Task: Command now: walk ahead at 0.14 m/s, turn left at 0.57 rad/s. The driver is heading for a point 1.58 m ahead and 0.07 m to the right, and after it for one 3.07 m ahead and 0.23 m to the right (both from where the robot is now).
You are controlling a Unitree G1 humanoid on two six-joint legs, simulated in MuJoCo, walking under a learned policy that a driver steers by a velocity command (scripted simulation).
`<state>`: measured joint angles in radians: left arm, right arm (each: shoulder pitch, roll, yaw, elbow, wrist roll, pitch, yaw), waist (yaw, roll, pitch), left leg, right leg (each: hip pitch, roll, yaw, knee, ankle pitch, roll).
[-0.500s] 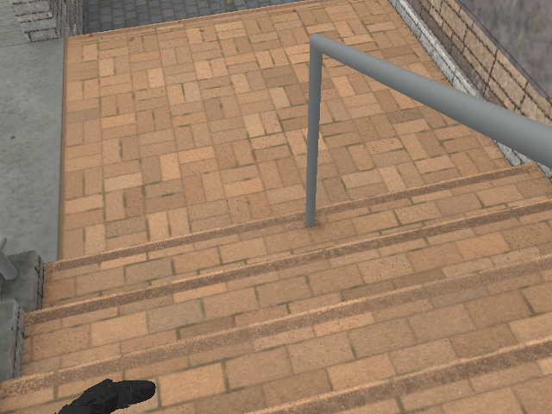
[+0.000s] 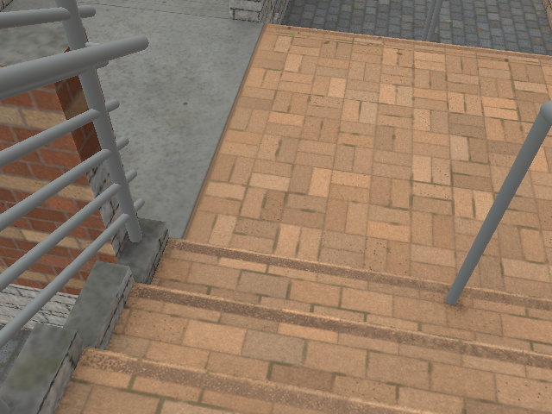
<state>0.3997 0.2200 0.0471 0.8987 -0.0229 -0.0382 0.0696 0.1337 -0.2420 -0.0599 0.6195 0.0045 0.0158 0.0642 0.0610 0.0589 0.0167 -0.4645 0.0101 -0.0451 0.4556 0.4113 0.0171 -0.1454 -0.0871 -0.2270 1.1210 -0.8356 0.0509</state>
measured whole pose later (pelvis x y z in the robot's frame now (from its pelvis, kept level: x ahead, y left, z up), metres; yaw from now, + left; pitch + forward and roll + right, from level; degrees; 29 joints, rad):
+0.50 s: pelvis +0.07 -0.01 -0.05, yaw +14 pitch +0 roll -2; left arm 0.07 0.16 -0.02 0.56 0.00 0.06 0.05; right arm 0.30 -0.19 0.04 0.66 -0.02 0.09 -0.10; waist -0.02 -0.07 0.01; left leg -0.36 -0.14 -0.22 0.60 -0.21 0.06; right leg -0.65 0.03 0.08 1.19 -0.20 0.11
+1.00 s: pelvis +0.11 -0.05 -0.04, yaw +1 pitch +2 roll +1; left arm 0.32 0.27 0.05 0.67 -0.02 0.09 0.05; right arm 0.06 -0.23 -0.04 0.59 -0.02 0.04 -0.02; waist 0.07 -0.01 0.03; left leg -0.52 -0.06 -0.07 0.85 -0.31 -0.07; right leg -0.29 0.08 0.22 0.55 -0.30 -0.03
